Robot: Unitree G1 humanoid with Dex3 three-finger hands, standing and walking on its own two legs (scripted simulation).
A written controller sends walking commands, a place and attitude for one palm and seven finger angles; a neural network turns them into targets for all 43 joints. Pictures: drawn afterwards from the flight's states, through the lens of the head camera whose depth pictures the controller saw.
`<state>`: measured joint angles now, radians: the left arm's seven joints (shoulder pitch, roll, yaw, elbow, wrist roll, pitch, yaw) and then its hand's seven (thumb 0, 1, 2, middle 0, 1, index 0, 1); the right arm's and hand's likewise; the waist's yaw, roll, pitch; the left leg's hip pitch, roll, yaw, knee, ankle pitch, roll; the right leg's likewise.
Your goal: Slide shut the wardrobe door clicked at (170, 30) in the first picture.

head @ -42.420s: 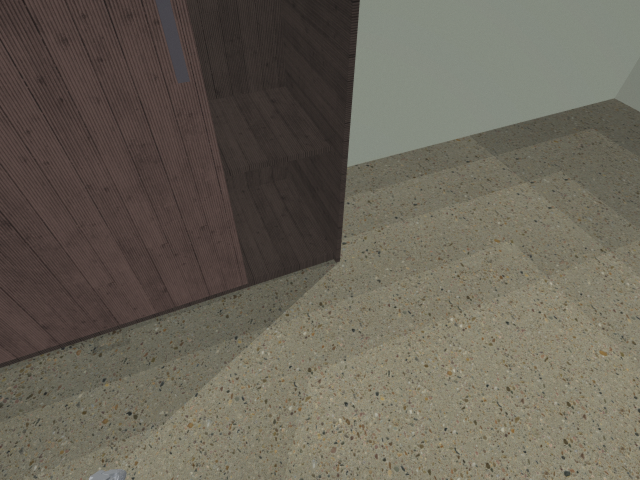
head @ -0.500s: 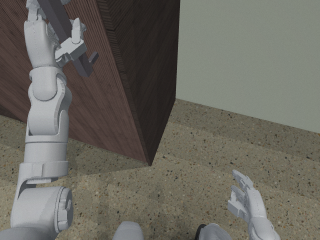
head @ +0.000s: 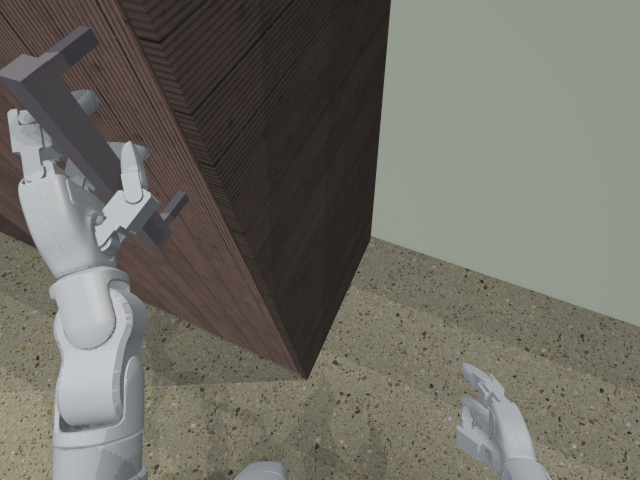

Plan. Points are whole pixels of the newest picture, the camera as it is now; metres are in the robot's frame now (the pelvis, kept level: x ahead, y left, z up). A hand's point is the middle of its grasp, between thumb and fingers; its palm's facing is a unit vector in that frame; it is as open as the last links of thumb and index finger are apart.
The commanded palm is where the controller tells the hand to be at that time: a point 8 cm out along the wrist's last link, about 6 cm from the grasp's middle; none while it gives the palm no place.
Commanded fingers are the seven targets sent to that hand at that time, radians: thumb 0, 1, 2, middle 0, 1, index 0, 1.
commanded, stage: step sideways, sliding the door along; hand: left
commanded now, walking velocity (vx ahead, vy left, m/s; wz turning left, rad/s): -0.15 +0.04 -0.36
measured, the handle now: (124, 157) +0.35 +0.24 +0.21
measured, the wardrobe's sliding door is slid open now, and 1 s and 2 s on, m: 0.00 0.08 0.06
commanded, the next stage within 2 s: stop walking and hold the door there in 0.82 s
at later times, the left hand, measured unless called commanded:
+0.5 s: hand (120, 190) +0.31 +0.24 +0.20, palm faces +0.42 -0.91 -0.03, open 7.8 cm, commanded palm +0.27 +0.23 +0.18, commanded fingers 0.00 0.90 0.90 -0.45 -1.40 -0.45 -1.40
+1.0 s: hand (67, 157) +0.34 +0.31 +0.20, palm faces +0.46 -0.88 -0.10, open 6.8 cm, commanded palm +0.29 +0.33 +0.18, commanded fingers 0.00 0.90 0.90 -0.45 -1.40 -0.45 -1.40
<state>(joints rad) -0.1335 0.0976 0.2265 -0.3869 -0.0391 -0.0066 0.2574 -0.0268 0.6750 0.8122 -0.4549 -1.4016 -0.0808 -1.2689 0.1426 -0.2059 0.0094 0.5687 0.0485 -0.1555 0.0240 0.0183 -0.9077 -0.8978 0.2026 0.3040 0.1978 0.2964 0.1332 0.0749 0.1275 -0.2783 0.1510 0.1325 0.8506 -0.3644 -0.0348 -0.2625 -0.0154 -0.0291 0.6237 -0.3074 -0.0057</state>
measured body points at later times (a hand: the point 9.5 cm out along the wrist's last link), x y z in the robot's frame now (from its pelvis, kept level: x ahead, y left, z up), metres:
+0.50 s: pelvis +0.22 +0.09 -0.03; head +0.21 +0.09 +0.42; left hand +0.28 +0.28 +0.20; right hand +0.49 -0.03 -0.07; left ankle -0.07 +0.14 -0.68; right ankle +0.21 -0.09 -0.71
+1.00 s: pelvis +0.23 +0.11 -0.02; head +0.23 +0.14 +0.43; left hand +0.31 +0.35 +0.21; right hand +0.46 +0.00 -0.06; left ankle +0.16 +0.17 -0.74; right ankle +0.31 +0.00 -0.69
